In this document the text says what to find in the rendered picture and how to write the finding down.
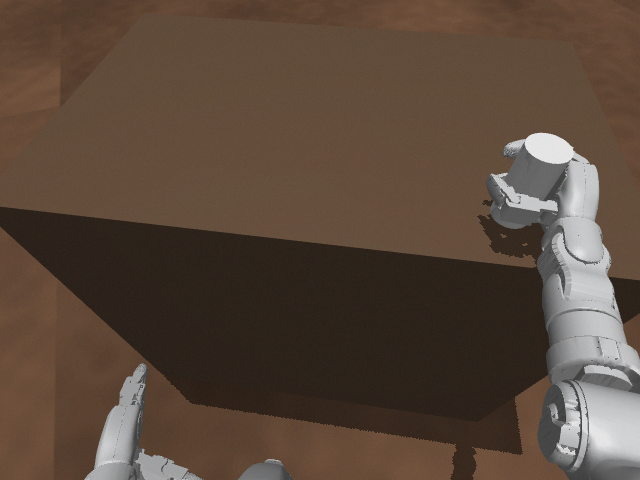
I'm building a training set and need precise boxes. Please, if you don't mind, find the left robot arm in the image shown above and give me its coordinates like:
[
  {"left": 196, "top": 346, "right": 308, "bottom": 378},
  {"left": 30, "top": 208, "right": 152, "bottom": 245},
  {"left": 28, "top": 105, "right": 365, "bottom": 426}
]
[{"left": 84, "top": 463, "right": 137, "bottom": 480}]

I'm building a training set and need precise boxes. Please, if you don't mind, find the right robot hand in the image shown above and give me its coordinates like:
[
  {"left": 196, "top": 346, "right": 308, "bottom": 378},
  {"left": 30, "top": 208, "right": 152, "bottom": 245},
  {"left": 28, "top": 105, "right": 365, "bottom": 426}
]
[{"left": 486, "top": 139, "right": 599, "bottom": 233}]

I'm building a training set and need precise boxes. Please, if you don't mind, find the left robot hand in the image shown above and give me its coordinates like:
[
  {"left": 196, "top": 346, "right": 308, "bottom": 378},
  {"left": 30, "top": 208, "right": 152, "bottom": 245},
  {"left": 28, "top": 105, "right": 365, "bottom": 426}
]
[{"left": 94, "top": 363, "right": 203, "bottom": 480}]

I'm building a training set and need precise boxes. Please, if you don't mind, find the can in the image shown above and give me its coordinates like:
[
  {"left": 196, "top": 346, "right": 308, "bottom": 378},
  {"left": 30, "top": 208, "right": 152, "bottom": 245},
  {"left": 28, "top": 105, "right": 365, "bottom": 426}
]
[{"left": 490, "top": 133, "right": 574, "bottom": 229}]

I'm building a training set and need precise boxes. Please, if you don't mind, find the right robot arm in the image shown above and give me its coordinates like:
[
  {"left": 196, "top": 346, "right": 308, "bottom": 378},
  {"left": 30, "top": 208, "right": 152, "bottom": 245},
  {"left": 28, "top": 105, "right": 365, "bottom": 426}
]
[{"left": 537, "top": 217, "right": 640, "bottom": 480}]

